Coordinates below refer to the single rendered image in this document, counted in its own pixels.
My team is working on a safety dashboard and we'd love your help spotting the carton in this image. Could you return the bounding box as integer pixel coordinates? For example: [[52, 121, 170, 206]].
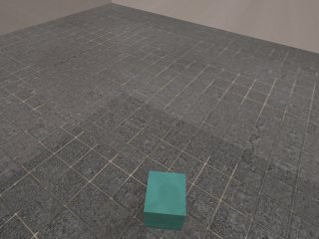
[[144, 170, 186, 231]]

